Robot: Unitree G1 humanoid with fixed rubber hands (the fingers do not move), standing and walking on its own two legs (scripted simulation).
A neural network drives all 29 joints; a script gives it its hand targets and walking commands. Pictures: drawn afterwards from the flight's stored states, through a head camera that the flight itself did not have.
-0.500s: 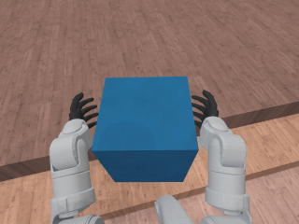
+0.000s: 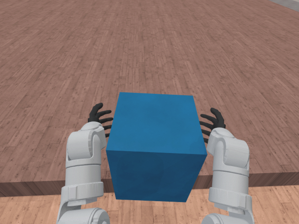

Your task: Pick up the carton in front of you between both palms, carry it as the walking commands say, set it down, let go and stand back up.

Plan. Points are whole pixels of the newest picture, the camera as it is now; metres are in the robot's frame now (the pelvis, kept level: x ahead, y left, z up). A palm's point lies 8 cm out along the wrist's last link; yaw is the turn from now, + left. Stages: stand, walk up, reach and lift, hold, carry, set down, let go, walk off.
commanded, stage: carry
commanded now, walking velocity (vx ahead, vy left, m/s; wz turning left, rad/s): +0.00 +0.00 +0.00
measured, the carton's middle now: (153, 148) +0.34 +0.00 +0.04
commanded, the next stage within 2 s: none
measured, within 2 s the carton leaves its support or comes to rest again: neither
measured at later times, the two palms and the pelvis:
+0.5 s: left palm (85, 133) +0.32 +0.18 +0.12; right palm (204, 137) +0.32 -0.13 +0.12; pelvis +0.00 +0.02 +0.00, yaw +0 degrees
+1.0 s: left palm (78, 137) +0.31 +0.19 +0.11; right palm (198, 141) +0.31 -0.11 +0.11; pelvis -0.01 +0.04 +0.00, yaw +0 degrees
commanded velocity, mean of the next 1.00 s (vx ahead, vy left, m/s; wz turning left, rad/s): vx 0.00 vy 0.00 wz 0.00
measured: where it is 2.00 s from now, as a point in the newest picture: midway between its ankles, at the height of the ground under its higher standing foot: outside the picture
